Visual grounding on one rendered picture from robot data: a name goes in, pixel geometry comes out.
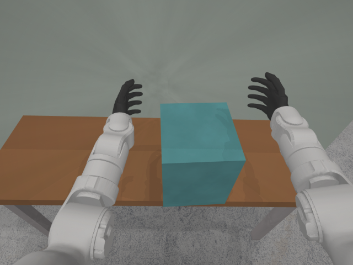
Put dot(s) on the left robot upper arm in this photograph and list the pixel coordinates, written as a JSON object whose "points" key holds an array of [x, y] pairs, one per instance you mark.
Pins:
{"points": [[81, 234]]}

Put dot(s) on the left robot hand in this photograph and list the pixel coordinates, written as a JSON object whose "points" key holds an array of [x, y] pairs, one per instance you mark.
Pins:
{"points": [[121, 104]]}

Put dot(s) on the left robot forearm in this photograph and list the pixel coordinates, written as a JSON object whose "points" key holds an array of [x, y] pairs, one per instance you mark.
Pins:
{"points": [[98, 184]]}

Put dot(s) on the table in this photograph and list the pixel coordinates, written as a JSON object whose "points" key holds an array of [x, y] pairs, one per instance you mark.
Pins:
{"points": [[44, 155]]}

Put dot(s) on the right robot upper arm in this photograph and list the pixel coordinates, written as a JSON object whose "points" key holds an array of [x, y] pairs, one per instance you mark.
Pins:
{"points": [[325, 215]]}

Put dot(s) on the right robot forearm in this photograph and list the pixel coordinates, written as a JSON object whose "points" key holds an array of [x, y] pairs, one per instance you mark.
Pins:
{"points": [[305, 157]]}

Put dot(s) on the right robot hand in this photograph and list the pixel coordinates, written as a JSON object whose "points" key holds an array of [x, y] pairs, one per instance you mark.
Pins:
{"points": [[275, 93]]}

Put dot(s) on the carton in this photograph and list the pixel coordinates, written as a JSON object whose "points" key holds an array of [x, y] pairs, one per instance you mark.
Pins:
{"points": [[201, 153]]}

